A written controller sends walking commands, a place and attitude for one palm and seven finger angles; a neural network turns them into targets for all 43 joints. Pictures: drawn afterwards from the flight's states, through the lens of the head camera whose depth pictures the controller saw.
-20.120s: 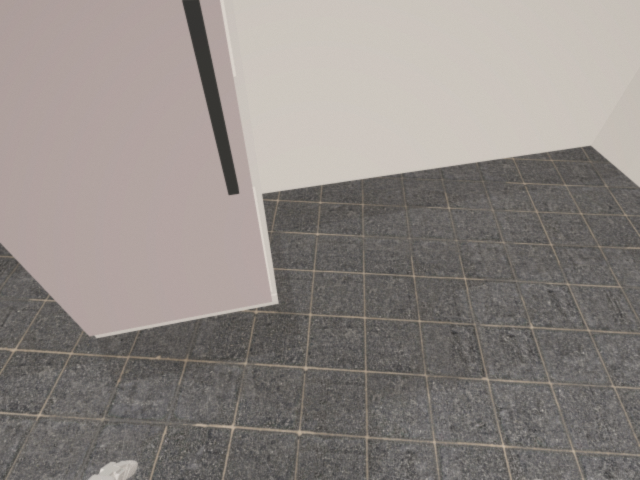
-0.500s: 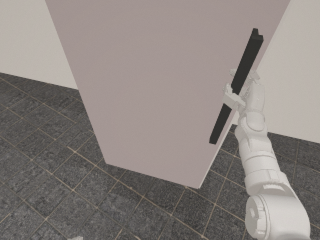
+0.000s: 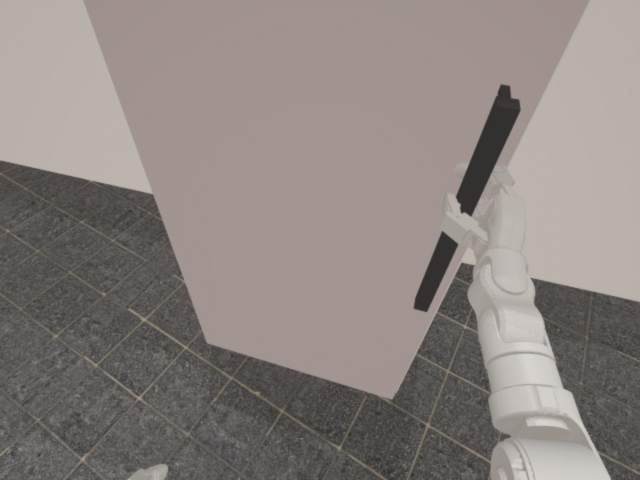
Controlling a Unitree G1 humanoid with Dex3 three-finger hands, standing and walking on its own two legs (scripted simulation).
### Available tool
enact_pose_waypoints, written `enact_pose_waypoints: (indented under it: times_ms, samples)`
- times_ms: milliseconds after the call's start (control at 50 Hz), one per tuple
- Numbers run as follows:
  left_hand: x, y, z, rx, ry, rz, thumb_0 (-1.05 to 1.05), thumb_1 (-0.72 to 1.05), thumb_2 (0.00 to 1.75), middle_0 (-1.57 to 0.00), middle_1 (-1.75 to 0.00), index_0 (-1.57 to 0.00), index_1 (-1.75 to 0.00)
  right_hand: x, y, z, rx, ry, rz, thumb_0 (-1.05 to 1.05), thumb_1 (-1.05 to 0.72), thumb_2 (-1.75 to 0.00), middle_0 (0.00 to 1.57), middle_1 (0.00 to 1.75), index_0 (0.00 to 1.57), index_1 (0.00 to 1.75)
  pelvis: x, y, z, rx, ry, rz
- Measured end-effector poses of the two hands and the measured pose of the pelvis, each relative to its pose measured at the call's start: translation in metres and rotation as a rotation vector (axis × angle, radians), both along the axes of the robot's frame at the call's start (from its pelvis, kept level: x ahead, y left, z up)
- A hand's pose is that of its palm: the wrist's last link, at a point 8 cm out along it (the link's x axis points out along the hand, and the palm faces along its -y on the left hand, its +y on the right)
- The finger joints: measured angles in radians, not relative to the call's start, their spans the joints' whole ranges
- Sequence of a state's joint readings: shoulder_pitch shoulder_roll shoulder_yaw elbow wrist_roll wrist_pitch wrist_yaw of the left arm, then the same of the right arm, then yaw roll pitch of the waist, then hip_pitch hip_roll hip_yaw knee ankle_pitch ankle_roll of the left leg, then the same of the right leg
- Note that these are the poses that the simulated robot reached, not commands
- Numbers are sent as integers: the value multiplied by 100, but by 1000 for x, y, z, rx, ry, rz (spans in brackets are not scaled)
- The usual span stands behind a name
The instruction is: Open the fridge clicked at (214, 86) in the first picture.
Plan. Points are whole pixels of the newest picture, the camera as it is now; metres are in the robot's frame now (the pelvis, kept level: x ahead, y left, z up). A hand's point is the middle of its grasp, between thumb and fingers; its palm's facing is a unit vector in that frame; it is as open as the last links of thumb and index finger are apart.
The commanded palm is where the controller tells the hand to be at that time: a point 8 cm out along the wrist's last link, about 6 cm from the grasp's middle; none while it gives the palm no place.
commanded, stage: pull the door a little, standing still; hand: right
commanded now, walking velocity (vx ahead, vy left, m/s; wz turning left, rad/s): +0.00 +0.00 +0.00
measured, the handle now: (454, 220) +0.48 -0.13 +0.09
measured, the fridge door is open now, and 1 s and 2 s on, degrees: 2 23 42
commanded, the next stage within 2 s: walk backward, drawing the door open in 0.34 s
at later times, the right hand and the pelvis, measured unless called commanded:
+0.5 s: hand (433, 266) +0.33 -0.08 +0.14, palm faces +0.03 +1.00 -0.01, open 6.4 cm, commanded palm +0.30 -0.13 +0.14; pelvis -0.01 +0.00 +0.00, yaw -1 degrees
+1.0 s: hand (386, 350) +0.23 -0.03 +0.14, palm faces -0.05 +0.99 -0.14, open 7.2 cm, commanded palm +0.20 -0.08 +0.14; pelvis -0.08 +0.05 +0.00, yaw -5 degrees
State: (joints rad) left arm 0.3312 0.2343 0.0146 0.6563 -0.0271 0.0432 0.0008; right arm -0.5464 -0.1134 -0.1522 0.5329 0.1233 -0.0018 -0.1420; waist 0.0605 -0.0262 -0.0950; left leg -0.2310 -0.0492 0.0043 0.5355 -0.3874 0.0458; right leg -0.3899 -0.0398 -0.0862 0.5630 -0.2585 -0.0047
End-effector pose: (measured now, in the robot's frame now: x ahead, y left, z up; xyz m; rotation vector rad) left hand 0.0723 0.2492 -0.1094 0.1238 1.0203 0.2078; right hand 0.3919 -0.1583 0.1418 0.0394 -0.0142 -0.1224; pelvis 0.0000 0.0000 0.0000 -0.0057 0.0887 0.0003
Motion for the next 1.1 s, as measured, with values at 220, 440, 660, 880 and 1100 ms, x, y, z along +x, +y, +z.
enact_pose_waypoints:
  times_ms: [220, 440, 660, 880, 1100]
  samples:
    - [43, -8, 9, 9, -67, -73, 1, 91, 90, -20, -30, -20, -30, -21, 5, 1, -1, 18, 6, 2, -65, -78, 32, 134, 32, 134, -1, 1, 1, -1, -29, -28]
    - [62, -25, 19, -33, -154, -113, 1, 91, 90, -20, -30, -20, -30, -65, 20, 0, 3, 2, 42, 2, -66, -75, 31, 135, 30, 135, -5, 0, 3, -6, -69, -21]
    - [66, -31, 25, 14, -178, -104, 1, 91, 90, -20, -30, -20, -30, -114, 36, -1, -135, -125, 210, 0, -65, -72, 34, 135, 22, 126, -31, -3, 4, -2, -90, -16]
    - [28, -26, 7, -64, -145, -119, 1, 91, 90, -20, -30, -20, -30, -156, 60, 1, -176, -117, 195, -1, -66, -73, 32, 130, 16, 126, -65, 28, 4, -3, -101, -51]
    - [2, 35, 2, -11, -166, -99, 1, 91, 90, -20, -30, -20, -30, -202, 92, 0, -194, -128, 159, -2, -67, -75, 29, 128, 13, 122, -84, 75, -4, -15, -146, -108]
